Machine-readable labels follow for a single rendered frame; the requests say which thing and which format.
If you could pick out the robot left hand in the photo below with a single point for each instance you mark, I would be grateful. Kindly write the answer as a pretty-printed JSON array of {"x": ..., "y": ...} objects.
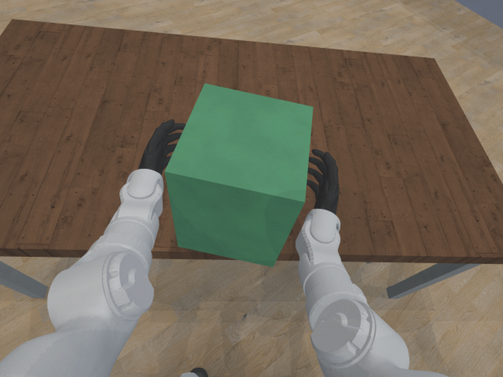
[{"x": 155, "y": 154}]

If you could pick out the robot left upper arm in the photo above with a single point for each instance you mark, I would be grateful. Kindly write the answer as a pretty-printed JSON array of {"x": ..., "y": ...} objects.
[{"x": 94, "y": 307}]

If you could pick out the left robot forearm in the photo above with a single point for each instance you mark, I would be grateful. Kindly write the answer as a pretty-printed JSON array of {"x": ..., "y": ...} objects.
[{"x": 135, "y": 225}]

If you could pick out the carton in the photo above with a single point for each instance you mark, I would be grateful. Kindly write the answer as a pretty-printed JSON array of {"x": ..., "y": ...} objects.
[{"x": 237, "y": 178}]

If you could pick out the table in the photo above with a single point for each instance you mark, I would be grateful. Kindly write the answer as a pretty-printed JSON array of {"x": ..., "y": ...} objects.
[{"x": 79, "y": 104}]

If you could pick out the robot right hand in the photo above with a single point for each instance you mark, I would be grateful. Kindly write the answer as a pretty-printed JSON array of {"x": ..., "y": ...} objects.
[{"x": 327, "y": 192}]

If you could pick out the robot right upper arm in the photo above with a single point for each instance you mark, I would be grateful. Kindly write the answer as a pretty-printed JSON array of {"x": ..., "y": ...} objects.
[{"x": 351, "y": 340}]

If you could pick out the right robot forearm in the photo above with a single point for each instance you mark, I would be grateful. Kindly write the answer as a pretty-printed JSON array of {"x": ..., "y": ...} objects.
[{"x": 322, "y": 274}]

